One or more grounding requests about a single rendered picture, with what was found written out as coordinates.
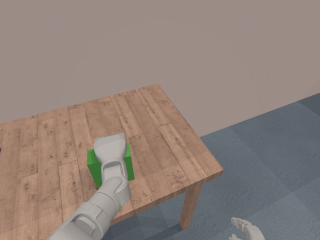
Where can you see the robot right hand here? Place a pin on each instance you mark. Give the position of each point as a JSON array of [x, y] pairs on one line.
[[251, 232]]

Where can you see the robot left hand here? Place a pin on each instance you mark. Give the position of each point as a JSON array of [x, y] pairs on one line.
[[110, 147]]

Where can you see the sponge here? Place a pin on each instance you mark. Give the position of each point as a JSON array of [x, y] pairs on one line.
[[94, 166]]

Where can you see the robot left upper arm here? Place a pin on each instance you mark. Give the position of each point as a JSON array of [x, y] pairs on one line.
[[73, 232]]

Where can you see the table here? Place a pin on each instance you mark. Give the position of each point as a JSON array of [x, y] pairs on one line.
[[44, 177]]

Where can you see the robot left forearm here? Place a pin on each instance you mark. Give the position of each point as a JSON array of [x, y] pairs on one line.
[[95, 215]]

